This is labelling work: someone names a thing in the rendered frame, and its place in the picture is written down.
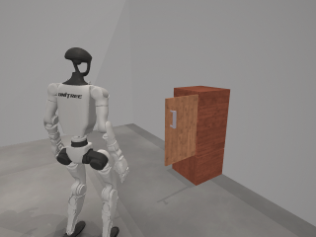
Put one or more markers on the robot right upper arm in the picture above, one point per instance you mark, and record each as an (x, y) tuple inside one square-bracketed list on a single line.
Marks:
[(101, 97)]

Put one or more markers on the robot right forearm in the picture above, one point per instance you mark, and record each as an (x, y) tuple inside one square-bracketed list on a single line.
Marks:
[(112, 143)]

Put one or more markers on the robot left thigh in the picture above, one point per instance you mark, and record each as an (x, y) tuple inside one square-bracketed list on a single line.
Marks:
[(77, 171)]

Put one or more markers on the robot left forearm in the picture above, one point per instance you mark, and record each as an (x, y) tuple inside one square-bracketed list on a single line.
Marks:
[(53, 133)]

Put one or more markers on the handle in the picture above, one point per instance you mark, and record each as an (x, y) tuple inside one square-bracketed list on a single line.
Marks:
[(174, 121)]

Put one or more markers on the cupboard door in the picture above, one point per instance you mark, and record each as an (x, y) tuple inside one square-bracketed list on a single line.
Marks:
[(180, 142)]

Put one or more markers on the robot right shin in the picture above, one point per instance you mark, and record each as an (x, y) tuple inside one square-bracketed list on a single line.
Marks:
[(109, 209)]

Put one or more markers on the robot left upper arm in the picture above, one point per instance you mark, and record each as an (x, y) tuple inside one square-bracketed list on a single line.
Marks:
[(51, 105)]

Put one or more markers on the right robot hand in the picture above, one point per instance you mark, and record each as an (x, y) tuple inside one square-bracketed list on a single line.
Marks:
[(122, 168)]

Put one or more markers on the left robot hand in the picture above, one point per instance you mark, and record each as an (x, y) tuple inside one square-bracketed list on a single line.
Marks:
[(56, 149)]

